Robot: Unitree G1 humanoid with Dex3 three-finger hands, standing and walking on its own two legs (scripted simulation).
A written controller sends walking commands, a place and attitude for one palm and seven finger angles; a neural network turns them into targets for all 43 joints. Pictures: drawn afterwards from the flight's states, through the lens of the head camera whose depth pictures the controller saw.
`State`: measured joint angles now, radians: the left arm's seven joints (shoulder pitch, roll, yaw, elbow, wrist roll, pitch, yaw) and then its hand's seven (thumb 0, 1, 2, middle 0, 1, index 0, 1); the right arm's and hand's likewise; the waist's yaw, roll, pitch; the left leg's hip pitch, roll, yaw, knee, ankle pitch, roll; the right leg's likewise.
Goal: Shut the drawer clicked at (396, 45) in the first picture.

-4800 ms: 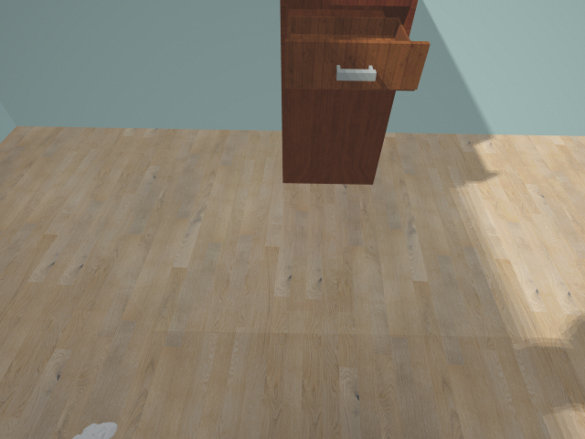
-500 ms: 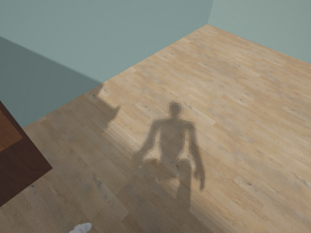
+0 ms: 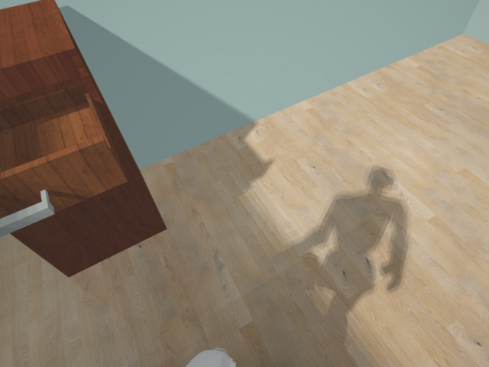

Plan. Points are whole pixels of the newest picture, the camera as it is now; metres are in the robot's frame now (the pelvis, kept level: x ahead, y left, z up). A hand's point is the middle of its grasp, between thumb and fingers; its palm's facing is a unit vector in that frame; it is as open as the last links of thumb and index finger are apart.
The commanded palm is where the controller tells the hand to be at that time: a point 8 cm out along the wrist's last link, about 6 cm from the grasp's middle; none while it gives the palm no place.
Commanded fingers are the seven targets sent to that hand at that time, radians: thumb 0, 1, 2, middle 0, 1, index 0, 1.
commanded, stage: turn to face it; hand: left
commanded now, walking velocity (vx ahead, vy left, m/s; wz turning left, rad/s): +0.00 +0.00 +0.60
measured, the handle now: (21, 211) +0.39 +0.49 -0.01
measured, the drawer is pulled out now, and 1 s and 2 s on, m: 0.30 0.30 0.30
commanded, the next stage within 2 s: take the last steps up to it in 0.80 s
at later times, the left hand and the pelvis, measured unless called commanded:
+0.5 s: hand out of the picture -0.04 +0.27 -0.17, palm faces +0.36 -0.89 -0.27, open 7.4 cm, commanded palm none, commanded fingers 0.00 0.90 0.90 -0.20 -0.30 -0.20 -0.30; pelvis -0.01 +0.04 +0.00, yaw +18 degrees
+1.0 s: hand out of the picture -0.02 +0.18 -0.14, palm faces +0.50 -0.83 -0.25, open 7.3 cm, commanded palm none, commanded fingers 0.00 0.90 0.90 -0.20 -0.30 -0.20 -0.30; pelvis +0.01 -0.01 +0.01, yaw +29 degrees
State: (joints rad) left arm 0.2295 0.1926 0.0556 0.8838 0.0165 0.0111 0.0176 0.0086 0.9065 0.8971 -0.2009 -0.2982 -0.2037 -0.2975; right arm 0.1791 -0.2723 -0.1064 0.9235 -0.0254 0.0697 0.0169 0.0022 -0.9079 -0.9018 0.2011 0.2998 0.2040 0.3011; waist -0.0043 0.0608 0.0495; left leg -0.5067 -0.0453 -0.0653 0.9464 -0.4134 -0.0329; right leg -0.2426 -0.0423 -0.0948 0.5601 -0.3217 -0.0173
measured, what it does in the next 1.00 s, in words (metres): steps on the spot, turning left: left foot, then right foot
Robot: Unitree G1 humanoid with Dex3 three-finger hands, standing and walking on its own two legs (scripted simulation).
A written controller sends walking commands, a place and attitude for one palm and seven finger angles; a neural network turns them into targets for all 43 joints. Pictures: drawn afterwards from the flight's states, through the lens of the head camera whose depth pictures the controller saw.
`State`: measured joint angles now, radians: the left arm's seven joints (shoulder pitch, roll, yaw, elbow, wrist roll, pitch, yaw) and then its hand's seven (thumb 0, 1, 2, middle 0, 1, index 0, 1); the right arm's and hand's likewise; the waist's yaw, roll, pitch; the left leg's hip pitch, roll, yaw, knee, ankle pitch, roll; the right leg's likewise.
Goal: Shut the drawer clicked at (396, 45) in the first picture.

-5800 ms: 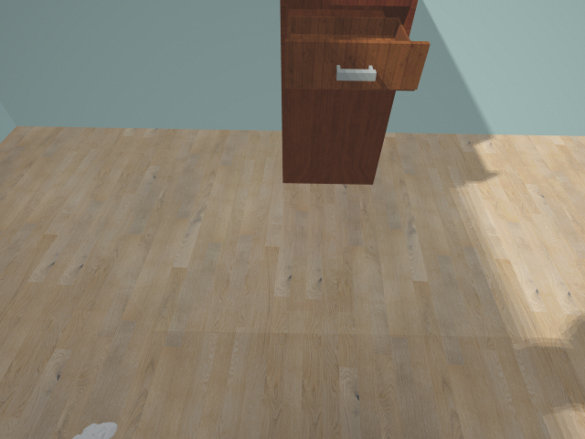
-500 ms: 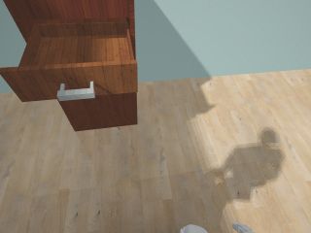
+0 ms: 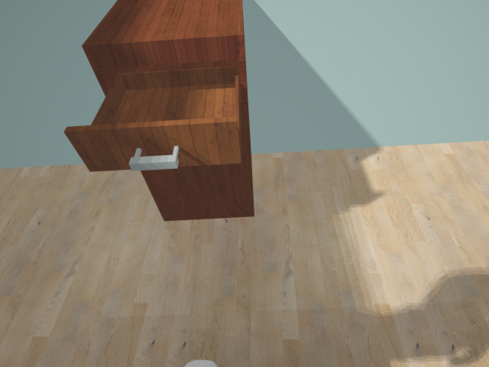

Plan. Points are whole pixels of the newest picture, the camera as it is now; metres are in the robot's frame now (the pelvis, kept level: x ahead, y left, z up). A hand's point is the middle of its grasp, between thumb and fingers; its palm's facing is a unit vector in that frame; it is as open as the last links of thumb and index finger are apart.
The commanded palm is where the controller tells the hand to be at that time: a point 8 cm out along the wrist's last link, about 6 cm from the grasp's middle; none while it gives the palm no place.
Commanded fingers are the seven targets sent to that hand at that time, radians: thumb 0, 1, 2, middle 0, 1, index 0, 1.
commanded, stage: take the last steps up to it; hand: left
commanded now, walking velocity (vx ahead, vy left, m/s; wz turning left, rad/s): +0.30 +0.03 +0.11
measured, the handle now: (155, 156) +0.58 +0.26 -0.02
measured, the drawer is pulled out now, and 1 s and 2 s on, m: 0.30 0.30 0.30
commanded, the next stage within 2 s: come to a stop and stand still in 0.90 s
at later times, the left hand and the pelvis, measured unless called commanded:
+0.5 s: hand out of the picture +0.04 +0.25 -0.18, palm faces +0.12 -0.98 -0.14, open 7.4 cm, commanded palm none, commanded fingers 0.00 0.90 0.90 -0.20 -0.30 -0.20 -0.30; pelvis +0.08 +0.07 +0.00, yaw +2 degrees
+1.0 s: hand (174, 279) +0.33 +0.19 -0.17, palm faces +0.06 -0.97 -0.22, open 7.2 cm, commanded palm none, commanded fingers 0.00 0.90 0.90 -0.20 -0.30 -0.20 -0.30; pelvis +0.25 +0.01 -0.01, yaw +2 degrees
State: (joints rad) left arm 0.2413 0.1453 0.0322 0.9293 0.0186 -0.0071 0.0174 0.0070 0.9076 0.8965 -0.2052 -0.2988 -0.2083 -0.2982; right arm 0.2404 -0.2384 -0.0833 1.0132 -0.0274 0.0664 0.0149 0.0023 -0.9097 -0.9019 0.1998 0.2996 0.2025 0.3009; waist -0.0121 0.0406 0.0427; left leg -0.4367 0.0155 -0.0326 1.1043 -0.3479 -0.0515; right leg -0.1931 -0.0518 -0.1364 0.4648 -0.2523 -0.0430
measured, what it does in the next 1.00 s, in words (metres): walks ahead: left foot, then right foot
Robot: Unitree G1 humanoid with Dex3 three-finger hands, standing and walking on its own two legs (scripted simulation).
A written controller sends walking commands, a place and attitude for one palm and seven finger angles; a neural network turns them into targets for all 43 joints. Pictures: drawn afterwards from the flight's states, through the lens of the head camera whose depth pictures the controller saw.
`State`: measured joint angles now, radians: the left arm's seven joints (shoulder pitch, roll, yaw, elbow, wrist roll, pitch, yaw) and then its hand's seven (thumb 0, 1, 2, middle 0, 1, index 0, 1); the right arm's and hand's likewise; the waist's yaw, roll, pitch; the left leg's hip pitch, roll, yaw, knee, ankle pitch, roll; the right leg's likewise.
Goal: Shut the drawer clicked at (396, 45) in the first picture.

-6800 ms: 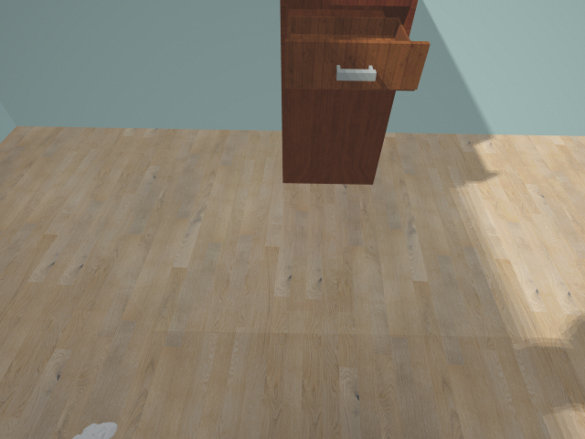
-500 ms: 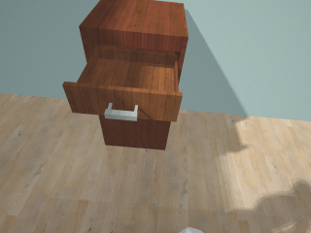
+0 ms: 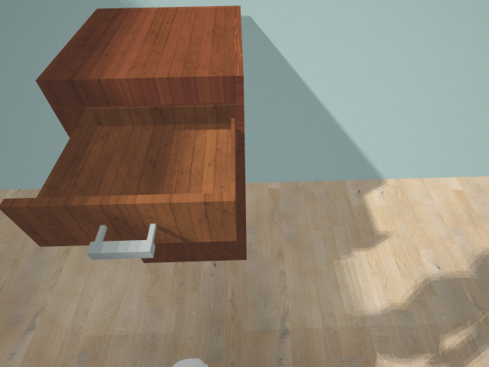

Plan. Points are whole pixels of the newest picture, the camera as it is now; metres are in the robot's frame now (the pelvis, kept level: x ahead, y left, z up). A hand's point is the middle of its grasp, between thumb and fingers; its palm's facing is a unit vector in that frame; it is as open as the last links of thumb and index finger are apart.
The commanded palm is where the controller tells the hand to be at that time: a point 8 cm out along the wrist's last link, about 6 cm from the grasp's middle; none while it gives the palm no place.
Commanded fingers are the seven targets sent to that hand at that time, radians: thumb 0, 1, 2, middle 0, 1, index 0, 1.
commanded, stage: come to a stop and stand still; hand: left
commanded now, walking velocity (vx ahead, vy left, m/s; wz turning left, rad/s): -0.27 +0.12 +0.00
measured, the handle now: (124, 239) +0.34 +0.24 -0.01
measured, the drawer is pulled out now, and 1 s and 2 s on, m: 0.30 0.30 0.30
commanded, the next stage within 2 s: look again from close up in 1.46 s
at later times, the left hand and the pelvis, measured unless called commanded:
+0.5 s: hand out of the picture +0.03 +0.18 -0.17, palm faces +0.05 -0.96 -0.26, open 7.4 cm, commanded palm none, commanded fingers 0.00 0.90 0.90 -0.20 -0.30 -0.20 -0.30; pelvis +0.03 -0.01 -0.01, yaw -2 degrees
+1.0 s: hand out of the picture -0.02 +0.16 -0.16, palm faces +0.10 -0.97 -0.23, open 7.3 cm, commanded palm none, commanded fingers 0.00 0.90 0.90 -0.20 -0.30 -0.20 -0.30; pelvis -0.01 -0.02 +0.01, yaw +0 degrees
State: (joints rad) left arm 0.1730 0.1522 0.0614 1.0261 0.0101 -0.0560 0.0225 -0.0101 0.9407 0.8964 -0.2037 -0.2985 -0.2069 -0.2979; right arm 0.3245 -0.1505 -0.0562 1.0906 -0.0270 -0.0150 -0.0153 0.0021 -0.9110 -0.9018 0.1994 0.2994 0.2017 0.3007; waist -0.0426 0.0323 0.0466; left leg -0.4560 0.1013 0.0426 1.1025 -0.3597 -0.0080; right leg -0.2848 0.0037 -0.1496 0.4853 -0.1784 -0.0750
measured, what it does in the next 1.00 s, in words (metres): steps on the spot: left foot, then left foot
